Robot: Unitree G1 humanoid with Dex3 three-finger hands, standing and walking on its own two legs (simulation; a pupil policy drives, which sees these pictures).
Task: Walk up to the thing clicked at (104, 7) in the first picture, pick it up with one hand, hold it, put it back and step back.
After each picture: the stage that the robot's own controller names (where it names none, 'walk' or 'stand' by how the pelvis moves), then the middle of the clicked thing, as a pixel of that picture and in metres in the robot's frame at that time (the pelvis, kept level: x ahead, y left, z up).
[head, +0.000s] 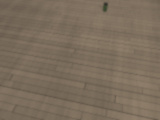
stand; (105, 7) +2.12 -0.31 -0.72
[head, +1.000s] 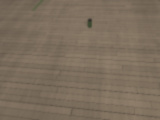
walk; (89, 23) +1.97 +0.08 -0.70
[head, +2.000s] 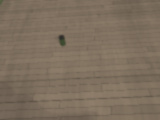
walk; (62, 40) +1.27 +0.35 -0.72
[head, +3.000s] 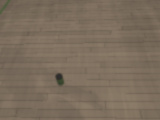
walk; (59, 79) +0.79 +0.30 -0.72
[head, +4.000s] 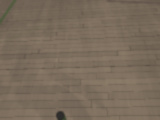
walk; (61, 117) +0.46 +0.24 -0.71
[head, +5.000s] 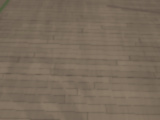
stand; out of the picture +0.35 +0.21 -0.71
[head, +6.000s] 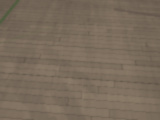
stand; out of the picture +0.34 +0.19 -0.72
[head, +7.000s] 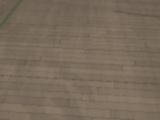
stand; out of the picture +0.35 +0.20 -0.72
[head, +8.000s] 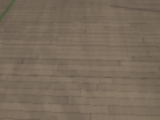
stand; out of the picture +0.35 +0.21 -0.73
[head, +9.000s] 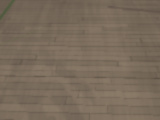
stand; out of the picture +0.35 +0.22 -0.73
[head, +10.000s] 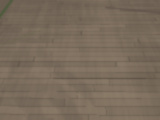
stand; out of the picture +0.34 +0.23 -0.73
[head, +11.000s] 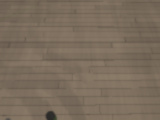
go down; (51, 117) +0.36 +0.23 -0.70
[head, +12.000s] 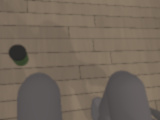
go down; (19, 56) +0.43 +0.25 -0.30
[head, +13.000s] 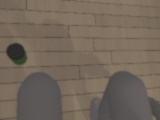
close in; (17, 54) +0.42 +0.25 -0.29
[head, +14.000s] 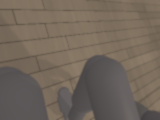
close in; out of the picture +0.41 +0.28 -0.22
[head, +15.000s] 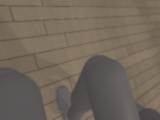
close; out of the picture +0.40 +0.29 -0.23
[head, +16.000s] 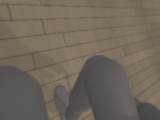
lift; out of the picture +0.38 +0.27 -0.23
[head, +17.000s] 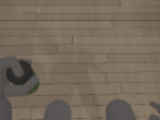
lift; (24, 78) +0.33 +0.21 -0.02
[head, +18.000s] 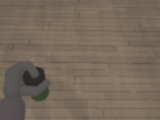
hold; (37, 84) +0.33 +0.18 +0.00
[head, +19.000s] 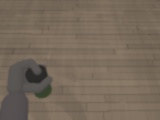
hold; (39, 82) +0.34 +0.17 +0.00
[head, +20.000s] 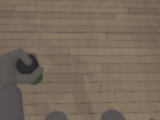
crouch; (30, 70) +0.38 +0.19 -0.06
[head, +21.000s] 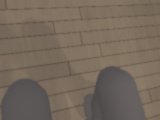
lower; out of the picture +0.47 +0.28 -0.13
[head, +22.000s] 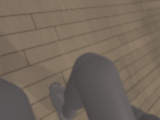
lower; out of the picture +0.43 +0.29 -0.23
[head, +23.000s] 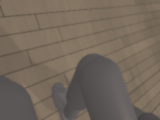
lower; out of the picture +0.43 +0.29 -0.23
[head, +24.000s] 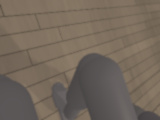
lower; out of the picture +0.43 +0.29 -0.23
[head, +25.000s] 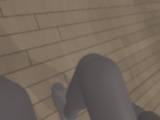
lower; out of the picture +0.43 +0.30 -0.23
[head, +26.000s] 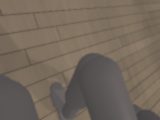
open; out of the picture +0.42 +0.28 -0.23
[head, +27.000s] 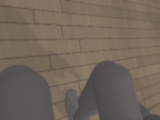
stand; out of the picture +0.42 +0.26 -0.25
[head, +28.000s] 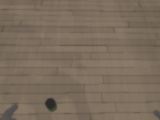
stand; (51, 105) +0.39 +0.20 -0.59
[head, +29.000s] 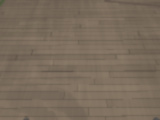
stand; out of the picture +0.38 +0.20 -0.67
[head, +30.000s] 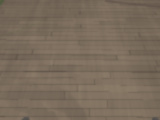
stand; out of the picture +0.37 +0.19 -0.67
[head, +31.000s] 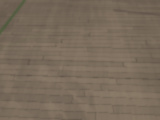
stand; out of the picture +0.40 +0.18 -0.72
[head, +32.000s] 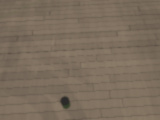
walk; (65, 102) +0.44 +0.16 -0.70
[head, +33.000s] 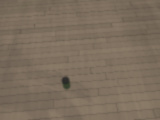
walk; (66, 83) +0.64 +0.19 -0.71
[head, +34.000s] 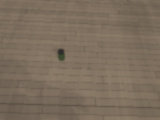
walk; (61, 54) +0.97 +0.20 -0.71
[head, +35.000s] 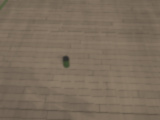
stand; (66, 61) +0.99 +0.19 -0.71
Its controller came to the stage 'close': yes
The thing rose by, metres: 0.71
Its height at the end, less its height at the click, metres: +0.00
